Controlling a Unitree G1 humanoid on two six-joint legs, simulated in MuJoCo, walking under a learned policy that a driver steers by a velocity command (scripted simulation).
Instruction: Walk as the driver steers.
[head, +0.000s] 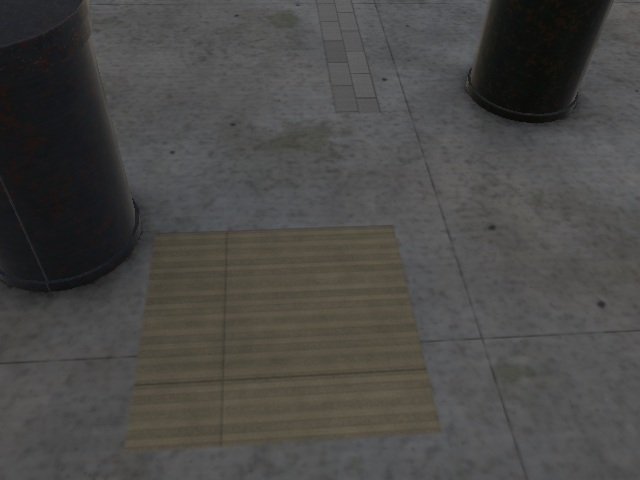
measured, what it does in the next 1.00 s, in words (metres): goes down: right foot 0.21 m lower, then left foot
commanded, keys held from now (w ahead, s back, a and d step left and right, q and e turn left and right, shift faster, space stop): no key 0.78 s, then w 0.22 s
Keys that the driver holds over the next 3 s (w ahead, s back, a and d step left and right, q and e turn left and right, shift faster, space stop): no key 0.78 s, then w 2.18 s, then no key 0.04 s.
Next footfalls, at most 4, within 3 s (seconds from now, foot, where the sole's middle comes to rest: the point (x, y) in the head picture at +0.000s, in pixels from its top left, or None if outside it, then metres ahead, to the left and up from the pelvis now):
0.08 right None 0.15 -0.12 -0.87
0.56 left None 0.16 0.12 -0.87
1.46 left None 0.53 0.15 -1.08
1.90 right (326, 420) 0.83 -0.08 -1.08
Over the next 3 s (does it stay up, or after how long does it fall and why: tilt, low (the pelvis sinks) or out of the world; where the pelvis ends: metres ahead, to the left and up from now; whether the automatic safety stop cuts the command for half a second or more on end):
stays up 1.27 0.06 -0.31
